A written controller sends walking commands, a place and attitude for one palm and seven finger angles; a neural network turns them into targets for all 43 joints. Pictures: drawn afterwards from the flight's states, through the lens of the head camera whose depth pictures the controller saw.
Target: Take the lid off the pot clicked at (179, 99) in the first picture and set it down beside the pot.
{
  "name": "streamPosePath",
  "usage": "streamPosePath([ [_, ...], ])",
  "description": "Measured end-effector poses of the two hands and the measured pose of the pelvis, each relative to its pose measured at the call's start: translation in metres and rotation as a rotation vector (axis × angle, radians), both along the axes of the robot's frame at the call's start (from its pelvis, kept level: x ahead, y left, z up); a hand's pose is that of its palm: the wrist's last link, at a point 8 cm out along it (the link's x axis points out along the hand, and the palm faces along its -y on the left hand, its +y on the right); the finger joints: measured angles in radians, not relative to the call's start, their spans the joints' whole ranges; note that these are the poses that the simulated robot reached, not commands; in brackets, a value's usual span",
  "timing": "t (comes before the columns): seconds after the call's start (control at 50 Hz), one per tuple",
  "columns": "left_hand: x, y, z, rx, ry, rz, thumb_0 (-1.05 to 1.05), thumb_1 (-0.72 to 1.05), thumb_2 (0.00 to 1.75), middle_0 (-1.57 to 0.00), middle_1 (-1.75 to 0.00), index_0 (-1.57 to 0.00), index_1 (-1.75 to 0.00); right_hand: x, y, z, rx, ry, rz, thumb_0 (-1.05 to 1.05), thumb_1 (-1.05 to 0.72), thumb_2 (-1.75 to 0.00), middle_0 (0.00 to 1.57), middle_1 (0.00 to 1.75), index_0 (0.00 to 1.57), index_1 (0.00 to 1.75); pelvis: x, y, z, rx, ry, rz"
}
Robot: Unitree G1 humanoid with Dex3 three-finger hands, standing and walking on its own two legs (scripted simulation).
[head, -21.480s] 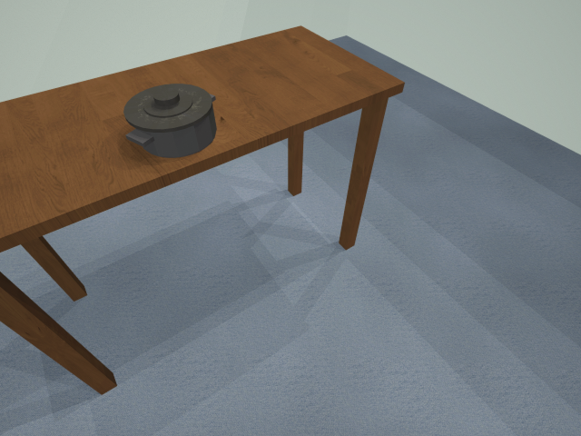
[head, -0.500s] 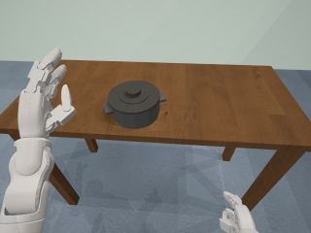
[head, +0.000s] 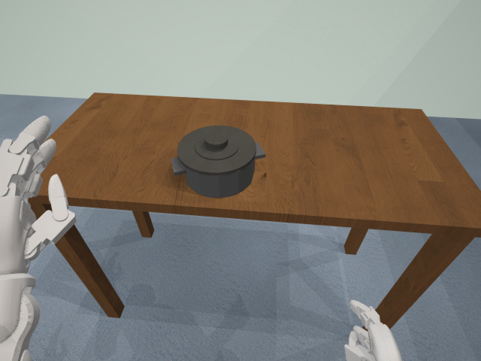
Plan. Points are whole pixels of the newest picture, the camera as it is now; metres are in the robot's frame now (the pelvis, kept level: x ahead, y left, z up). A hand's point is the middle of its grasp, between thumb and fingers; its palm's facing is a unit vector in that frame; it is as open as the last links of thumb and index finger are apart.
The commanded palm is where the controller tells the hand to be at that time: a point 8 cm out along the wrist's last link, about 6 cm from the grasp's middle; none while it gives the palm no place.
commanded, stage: draw the hand back to the body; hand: left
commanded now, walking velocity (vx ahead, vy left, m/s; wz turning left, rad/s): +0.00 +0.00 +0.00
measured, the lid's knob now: (216, 140) +0.55 +0.14 +0.09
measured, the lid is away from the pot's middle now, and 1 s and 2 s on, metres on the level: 0.01 0.01 0.01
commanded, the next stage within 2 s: come to a stop and stand still in 0.18 s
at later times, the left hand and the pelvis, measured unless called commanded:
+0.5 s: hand (135, 355) +0.14 +0.21 -0.09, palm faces +0.06 -0.91 -0.41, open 7.4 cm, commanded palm none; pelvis -0.02 -0.02 -0.02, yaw +1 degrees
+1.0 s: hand out of the picture -0.03 +0.17 -0.17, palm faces +0.00 -0.94 -0.33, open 7.3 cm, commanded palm none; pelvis -0.04 -0.04 -0.01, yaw +1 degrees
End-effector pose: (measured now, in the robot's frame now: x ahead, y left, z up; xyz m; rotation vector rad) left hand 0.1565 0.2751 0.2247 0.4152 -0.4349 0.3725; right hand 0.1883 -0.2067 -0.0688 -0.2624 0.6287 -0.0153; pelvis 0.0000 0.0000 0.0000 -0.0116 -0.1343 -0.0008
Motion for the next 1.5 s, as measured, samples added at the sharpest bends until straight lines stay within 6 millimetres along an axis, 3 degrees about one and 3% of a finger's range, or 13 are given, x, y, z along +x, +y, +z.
streamPosePath([
  [0.16, -0.019, 0.006, -0.003, 0.011, 0.024, 0.057, 0.02, 0.89, 0.9, -0.21, -0.3, -0.21, -0.3, 0.006, 0.007, 0.001, 0.003, -0.022, 0.032, 0.01, -0.9, -0.9, 0.2, 0.3, 0.2, 0.3, 0.0, 0.001, 0.0, -0.002, -0.001, 0.011],
  [0.32, -0.012, 0.01, -0.01, 0.022, 0.034, 0.078, 0.01, 0.89, 0.9, -0.21, -0.3, -0.21, -0.3, 0.011, 0.008, 0.0, 0.023, -0.032, 0.034, 0.01, -0.9, -0.9, 0.21, 0.3, 0.2, 0.3, 0.002, -0.001, -0.002, -0.001, 0.017, 0.026],
  [0.36, 0.006, 0.019, -0.052, -0.017, 0.202, 0.08, 0.01, 0.9, 0.9, -0.2, -0.3, -0.21, -0.3, 0.008, 0.0, -0.011, 0.051, 0.005, 0.046, 0.01, -0.9, -0.9, 0.21, 0.3, 0.2, 0.3, -0.002, -0.001, -0.004, 0.015, 0.046, 0.037],
  [0.44, 0.009, 0.016, -0.187, -0.142, 0.787, 0.126, 0.0, 0.91, 0.9, -0.19, -0.3, -0.2, -0.3, -0.021, -0.034, -0.041, 0.067, 0.103, -0.029, 0.0, -0.9, -0.9, 0.21, 0.3, 0.2, 0.3, -0.012, -0.008, -0.013, 0.069, 0.078, 0.029],
  [0.52, -0.049, -0.035, -0.305, -0.254, 1.274, 0.09, 0.01, 0.91, 0.9, -0.19, -0.3, -0.2, -0.3, -0.077, -0.071, -0.073, 0.056, 0.278, -0.138, 0.0, -0.9, -0.9, 0.21, 0.3, 0.2, 0.3, -0.018, -0.021, -0.023, 0.082, 0.068, 0.023],
  [0.58, -0.109, -0.08, -0.354, -0.376, 1.523, 0.064, 0.01, 0.92, 0.89, -0.2, -0.3, -0.2, -0.3, -0.132, -0.089, -0.086, 0.012, 0.467, -0.194, 0.0, -0.9, -0.9, 0.2, 0.3, 0.19, 0.3, -0.022, -0.029, -0.022, 0.063, 0.072, 0.02],
  [0.6, -0.123, -0.081, -0.36, -0.417, 1.544, 0.116, 0.0, 0.96, 0.89, -0.2, -0.3, -0.21, -0.3, -0.152, -0.092, -0.088, -0.003, 0.532, -0.206, 0.0, -0.9, -0.9, 0.2, 0.3, 0.19, 0.3, -0.024, -0.031, -0.022, 0.054, 0.076, 0.022],
  [0.72, -0.18, -0.066, -0.37, -0.436, 1.7, 0.215, -0.01, 1.0, 0.89, -0.21, -0.3, -0.21, -0.3, -0.252, -0.093, -0.094, -0.031, 0.818, -0.248, 0.0, -0.91, -0.9, 0.2, 0.3, 0.19, 0.3, -0.033, -0.032, -0.021, 0.02, 0.115, 0.041],
  [0.82, -0.196, -0.054, -0.359, -0.417, 1.747, 0.266, 0.0, 0.96, 0.89, -0.2, -0.3, -0.21, -0.3, -0.295, -0.067, -0.094, 0.026, 0.937, -0.231, 0.0, -0.91, -0.9, 0.2, 0.3, 0.19, 0.3, -0.038, -0.033, -0.015, 0.045, 0.116, 0.025],
  [0.96, -0.193, -0.057, -0.351, -0.392, 1.73, 0.279, 0.01, 0.92, 0.89, -0.2, -0.3, -0.2, -0.3, -0.276, -0.038, -0.11, 0.131, 0.88, -0.202, 0.0, -0.9, -0.9, 0.2, 0.3, 0.19, 0.3, -0.038, -0.037, -0.014, 0.051, 0.118, 0.021],
  [1.08, -0.169, -0.068, -0.358, -0.405, 1.683, 0.224, 0.01, 0.91, 0.89, -0.2, -0.3, -0.2, -0.3, -0.253, -0.027, -0.108, 0.161, 0.785, -0.208, 0.0, -0.9, -0.9, 0.2, 0.3, 0.19, 0.3, -0.041, -0.036, -0.013, 0.048, 0.129, 0.021],
  [1.24, -0.14, -0.082, -0.361, -0.446, 1.585, 0.161, 0.0, 0.94, 0.89, -0.2, -0.3, -0.2, -0.3, -0.246, -0.033, -0.104, 0.125, 0.778, -0.212, 0.0, -0.9, -0.9, 0.2, 0.3, 0.19, 0.3, -0.034, -0.037, -0.013, 0.055, 0.126, 0.017],
  [1.5, -0.157, -0.078, -0.369, -0.477, 1.712, 0.192, 0.0, 0.92, 0.89, -0.2, -0.3, -0.2, -0.3, -0.247, -0.045, -0.092, 0.073, 0.837, -0.246, 0.0, -0.91, -0.9, 0.2, 0.3, 0.19, 0.3, -0.016, -0.034, -0.01, 0.039, 0.153, 0.022],
])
